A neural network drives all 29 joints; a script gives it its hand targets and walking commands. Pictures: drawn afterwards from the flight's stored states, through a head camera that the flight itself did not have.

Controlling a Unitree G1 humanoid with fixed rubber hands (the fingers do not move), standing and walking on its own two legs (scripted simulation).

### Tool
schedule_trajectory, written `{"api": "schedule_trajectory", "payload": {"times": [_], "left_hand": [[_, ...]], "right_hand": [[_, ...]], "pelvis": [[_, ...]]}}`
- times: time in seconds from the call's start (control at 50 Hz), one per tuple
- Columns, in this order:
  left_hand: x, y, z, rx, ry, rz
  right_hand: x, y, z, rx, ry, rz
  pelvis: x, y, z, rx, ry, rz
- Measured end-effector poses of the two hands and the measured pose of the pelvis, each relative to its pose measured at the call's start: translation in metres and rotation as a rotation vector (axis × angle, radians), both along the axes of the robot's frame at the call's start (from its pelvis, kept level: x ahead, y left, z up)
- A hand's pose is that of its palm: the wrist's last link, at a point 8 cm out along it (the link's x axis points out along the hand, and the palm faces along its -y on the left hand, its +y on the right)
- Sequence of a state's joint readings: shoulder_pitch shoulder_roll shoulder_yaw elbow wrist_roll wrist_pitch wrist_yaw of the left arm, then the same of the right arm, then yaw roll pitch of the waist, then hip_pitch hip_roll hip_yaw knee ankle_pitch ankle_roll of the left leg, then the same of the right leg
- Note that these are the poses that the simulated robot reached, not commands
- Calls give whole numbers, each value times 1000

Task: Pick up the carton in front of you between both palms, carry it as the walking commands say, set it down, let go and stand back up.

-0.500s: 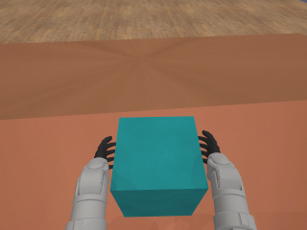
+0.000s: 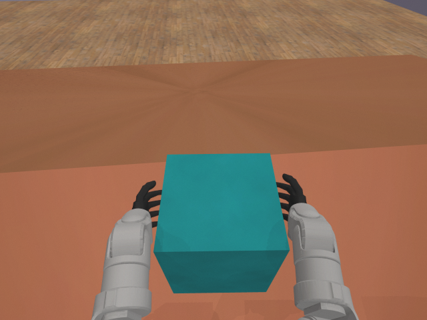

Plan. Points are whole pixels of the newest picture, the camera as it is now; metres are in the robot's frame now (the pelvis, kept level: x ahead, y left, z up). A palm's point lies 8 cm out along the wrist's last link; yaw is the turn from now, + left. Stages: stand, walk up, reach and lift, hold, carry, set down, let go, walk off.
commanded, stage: hold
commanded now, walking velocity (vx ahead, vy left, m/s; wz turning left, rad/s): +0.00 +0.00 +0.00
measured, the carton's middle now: (219, 226) +0.31 -0.01 -0.01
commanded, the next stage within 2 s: carry in 0.88 s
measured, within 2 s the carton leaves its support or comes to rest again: neither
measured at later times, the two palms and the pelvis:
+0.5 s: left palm (141, 221) +0.29 +0.14 +0.05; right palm (294, 212) +0.30 -0.16 +0.05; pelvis +0.01 +0.00 +0.00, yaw +0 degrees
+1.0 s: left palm (141, 214) +0.30 +0.14 +0.06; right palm (295, 207) +0.30 -0.16 +0.06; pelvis +0.01 +0.00 +0.00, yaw -1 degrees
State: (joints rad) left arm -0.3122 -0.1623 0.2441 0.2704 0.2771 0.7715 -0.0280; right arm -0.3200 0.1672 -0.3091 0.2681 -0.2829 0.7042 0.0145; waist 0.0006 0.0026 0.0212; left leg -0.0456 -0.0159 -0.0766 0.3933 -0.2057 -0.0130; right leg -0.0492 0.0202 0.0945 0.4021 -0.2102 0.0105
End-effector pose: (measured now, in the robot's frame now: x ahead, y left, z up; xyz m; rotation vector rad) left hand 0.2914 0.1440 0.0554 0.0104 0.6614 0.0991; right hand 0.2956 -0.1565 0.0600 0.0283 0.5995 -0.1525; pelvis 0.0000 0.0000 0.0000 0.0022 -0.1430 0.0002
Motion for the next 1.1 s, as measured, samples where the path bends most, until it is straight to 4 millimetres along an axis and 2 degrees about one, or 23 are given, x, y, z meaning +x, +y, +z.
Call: {"api": "schedule_trajectory", "payload": {"times": [0.2,0.38,0.6,0.76,0.92,1.0,1.1], "left_hand": [[1,3,-1,17,24,13],[0,2,-2,13,16,9],[-5,3,-7,11,29,17],[-2,-1,0,4,-5,5],[-2,0,-1,0,6,11],[4,0,4,11,5,10],[24,-11,21,15,-47,6]], "right_hand": [[4,3,-7,5,25,17],[5,2,-3,-12,17,25],[2,3,-7,-11,30,29],[1,-1,2,-8,-4,9],[1,0,-1,-6,7,13],[6,0,2,8,6,5],[22,-10,15,36,-45,-21]], "pelvis": [[4,0,1,0,4,-1],[7,-3,3,-1,6,7],[2,-4,2,1,12,4],[0,-2,2,0,14,5],[0,-3,0,1,19,-2],[5,-1,0,2,89,-13],[20,-8,-5,12,152,-46]]}}
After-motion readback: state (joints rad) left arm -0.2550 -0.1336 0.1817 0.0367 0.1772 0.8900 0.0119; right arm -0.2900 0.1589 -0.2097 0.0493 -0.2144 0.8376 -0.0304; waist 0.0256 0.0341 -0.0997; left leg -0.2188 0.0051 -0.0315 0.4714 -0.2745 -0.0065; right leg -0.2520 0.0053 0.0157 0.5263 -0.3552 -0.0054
